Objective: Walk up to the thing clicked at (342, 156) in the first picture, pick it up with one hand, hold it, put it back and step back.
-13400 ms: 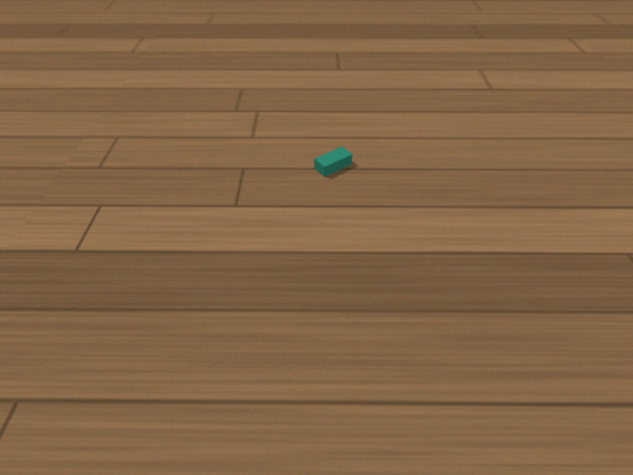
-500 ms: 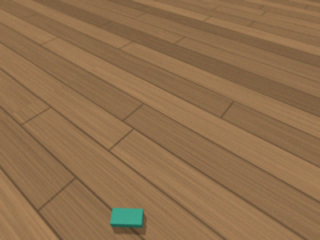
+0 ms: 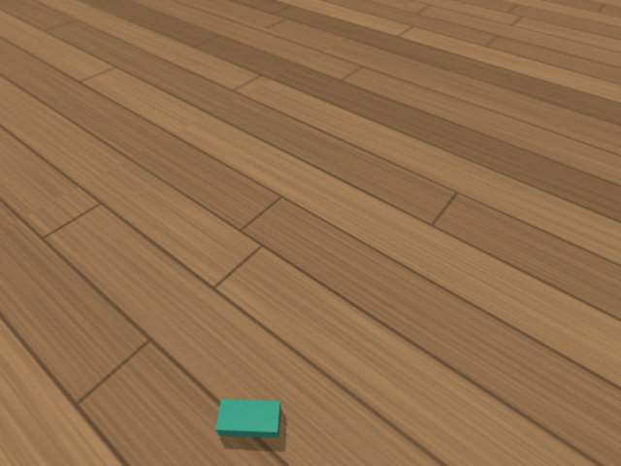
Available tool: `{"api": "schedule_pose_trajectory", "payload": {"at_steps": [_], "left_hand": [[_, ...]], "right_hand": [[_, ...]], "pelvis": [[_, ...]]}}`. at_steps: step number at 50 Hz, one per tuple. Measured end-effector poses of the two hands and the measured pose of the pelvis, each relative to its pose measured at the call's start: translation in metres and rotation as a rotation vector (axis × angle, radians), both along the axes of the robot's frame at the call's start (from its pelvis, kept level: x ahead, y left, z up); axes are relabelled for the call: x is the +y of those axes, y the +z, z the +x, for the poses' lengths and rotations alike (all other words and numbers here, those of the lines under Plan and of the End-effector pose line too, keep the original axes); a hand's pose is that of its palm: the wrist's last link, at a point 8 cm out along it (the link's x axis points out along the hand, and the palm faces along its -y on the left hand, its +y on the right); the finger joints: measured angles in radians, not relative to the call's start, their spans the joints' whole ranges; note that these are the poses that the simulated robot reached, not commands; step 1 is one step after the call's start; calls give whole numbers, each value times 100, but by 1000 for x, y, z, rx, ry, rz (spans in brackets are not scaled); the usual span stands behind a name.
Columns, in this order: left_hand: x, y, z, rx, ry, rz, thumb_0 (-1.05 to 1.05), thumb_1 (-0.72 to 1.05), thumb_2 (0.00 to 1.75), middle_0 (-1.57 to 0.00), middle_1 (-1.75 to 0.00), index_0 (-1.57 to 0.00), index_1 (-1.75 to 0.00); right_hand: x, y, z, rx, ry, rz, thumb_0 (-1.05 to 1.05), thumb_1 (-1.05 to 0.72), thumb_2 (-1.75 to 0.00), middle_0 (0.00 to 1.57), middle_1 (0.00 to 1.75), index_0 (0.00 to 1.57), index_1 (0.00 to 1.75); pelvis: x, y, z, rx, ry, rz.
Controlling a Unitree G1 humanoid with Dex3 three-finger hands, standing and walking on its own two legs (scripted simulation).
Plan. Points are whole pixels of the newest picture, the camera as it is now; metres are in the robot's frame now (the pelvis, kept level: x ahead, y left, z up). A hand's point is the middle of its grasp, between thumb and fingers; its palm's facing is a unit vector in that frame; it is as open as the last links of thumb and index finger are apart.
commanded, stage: rise first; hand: left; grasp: from above
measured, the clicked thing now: (249, 418) +0.41 +0.19 -0.75
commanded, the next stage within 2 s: none
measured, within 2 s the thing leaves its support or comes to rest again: neither
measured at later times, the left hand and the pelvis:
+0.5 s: hand out of the picture +0.11 +0.25 -0.22, palm faces -0.11 -0.91 -0.41, open 13.4 cm; pelvis -0.03 -0.01 -0.08, yaw +0 degrees
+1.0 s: hand out of the picture +0.19 +0.26 -0.40, palm faces -0.45 -0.57 -0.69, open 14.1 cm; pelvis -0.07 -0.02 -0.25, yaw -1 degrees
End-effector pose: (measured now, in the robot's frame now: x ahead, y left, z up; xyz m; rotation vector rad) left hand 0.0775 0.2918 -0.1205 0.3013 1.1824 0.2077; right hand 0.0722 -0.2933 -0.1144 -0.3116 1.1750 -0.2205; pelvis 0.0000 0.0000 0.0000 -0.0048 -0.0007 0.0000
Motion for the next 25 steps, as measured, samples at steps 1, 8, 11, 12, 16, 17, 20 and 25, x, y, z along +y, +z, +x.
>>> {"api": "schedule_pose_trajectory", "payload": {"at_steps": [1, 8, 11, 12, 16, 17, 20, 25], "left_hand": [[-1, -1, 7, -27, 10, -4, 1, 86, 92, -20, -33, -19, -34], [-1, -16, 60, -122, -47, -11, 1, 54, 94, -18, -60, -17, -62], [-3, -17, 64, -109, -94, 7, 1, 35, 95, -17, -73, -16, -74], [-4, -18, 63, -94, -103, 13, 1, 28, 95, -17, -76, -16, -77], [-4, -30, 52, -39, -112, 38, 1, -1, 95, -18, -86, -17, -87], [-3, -34, 49, -29, -113, 43, 1, -8, 95, -18, -87, -17, -89], [-1, -46, 39, -20, -112, 57, 0, -25, 94, -20, -91, -18, -92], [1, -61, 31, -47, -143, 75, 0, -42, 93, -21, -94, -20, -96]], "right_hand": [[3, 0, 2, -26, 7, 3, 0, -91, -90, 21, 30, 20, 30], [23, -13, 0, -103, 11, 51, 0, -95, -91, 20, 30, 20, 30], [29, -17, -4, -126, -11, 73, 0, -98, -91, 20, 30, 20, 30], [31, -18, -4, -134, -12, 78, 0, -98, -92, 21, 30, 20, 30], [34, -24, 1, -176, 2, 86, 1, -99, -92, 21, 30, 20, 30], [34, -26, 3, -188, 8, 84, 1, -99, -92, 21, 30, 20, 30], [32, -33, 11, -222, 30, 74, 1, -98, -91, 21, 30, 20, 30], [30, -48, 29, -275, 67, 54, 1, -97, -91, 21, 30, 20, 30]], "pelvis": [[0, -2, -4, 13, 5, -1], [-5, -22, -22, 142, -6, -10], [-4, -27, -22, 153, -9, -14], [-4, -29, -22, 158, -10, -16], [-4, -39, -24, 187, -12, -20], [-4, -43, -24, 196, -12, -20], [-5, -55, -27, 226, -11, -20], [-7, -77, -30, 267, -5, -23]]}}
